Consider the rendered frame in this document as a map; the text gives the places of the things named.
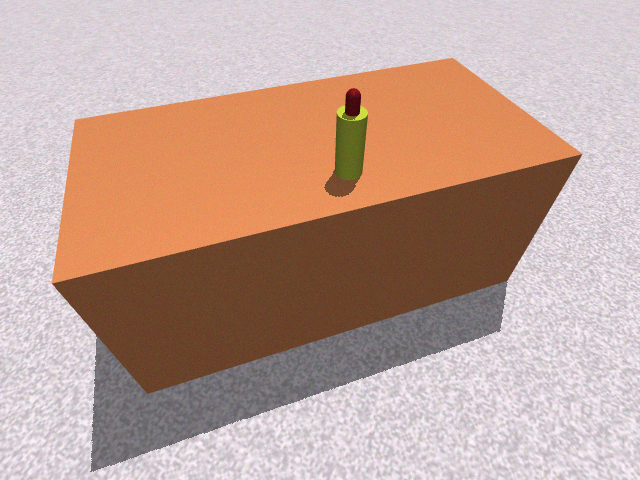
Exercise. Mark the bottle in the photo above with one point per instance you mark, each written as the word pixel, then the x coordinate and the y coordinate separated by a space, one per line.
pixel 351 126

